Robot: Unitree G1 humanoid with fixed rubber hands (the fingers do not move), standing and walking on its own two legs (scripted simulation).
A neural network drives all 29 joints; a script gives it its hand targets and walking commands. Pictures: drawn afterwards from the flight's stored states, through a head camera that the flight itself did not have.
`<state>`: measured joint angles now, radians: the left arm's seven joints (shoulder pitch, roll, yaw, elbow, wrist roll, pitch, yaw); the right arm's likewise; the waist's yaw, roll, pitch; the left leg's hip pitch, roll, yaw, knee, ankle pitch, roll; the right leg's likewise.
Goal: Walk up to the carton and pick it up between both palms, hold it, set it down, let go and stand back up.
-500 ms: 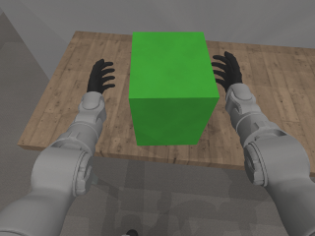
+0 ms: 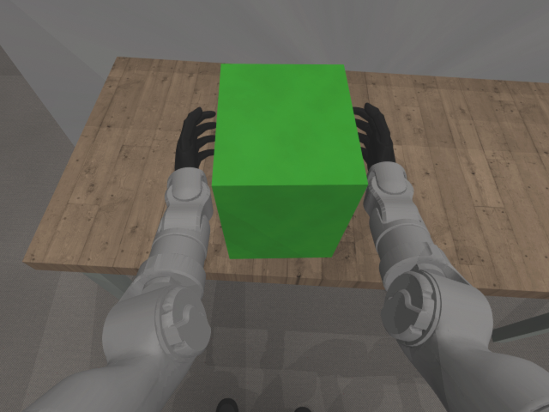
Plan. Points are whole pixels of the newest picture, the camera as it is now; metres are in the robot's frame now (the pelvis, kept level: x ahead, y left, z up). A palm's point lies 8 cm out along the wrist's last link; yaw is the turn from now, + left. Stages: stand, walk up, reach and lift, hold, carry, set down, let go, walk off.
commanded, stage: reach and lift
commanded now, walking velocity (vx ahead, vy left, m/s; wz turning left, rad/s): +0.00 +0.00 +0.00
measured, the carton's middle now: (281, 170) +0.47 +0.03 +0.02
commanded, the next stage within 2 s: none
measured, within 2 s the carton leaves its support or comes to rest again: leaves its support in 1.58 s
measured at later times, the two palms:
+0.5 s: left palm (187, 178) +0.41 +0.16 +0.07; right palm (377, 171) +0.44 -0.11 +0.07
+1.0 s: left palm (185, 184) +0.40 +0.16 +0.06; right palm (377, 176) +0.43 -0.11 +0.07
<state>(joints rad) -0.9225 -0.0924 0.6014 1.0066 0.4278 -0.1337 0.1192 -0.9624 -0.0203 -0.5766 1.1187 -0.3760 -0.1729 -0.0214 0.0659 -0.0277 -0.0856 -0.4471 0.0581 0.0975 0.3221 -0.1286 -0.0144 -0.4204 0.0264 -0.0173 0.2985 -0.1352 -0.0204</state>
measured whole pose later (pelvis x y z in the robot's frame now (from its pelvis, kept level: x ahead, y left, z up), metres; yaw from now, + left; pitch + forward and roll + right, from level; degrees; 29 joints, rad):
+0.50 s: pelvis +0.00 +0.00 +0.00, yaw -1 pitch +9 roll +0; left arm -0.79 -0.20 0.62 0.77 0.52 -0.01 0.08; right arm -0.86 0.07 -0.68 0.99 -0.49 -0.16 0.03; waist 0.08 -0.05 -0.02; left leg -0.31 0.05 0.12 0.31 -0.15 -0.01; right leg -0.30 0.02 0.00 0.31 -0.16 -0.02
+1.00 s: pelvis +0.00 +0.00 +0.00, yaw +0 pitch +7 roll +0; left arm -0.75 -0.22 0.61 0.71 0.52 0.03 0.07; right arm -0.83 0.11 -0.76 0.95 -0.55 -0.16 0.07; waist 0.06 -0.06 -0.01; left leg -0.28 0.05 0.10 0.30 -0.14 -0.01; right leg -0.26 0.02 -0.02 0.29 -0.16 -0.02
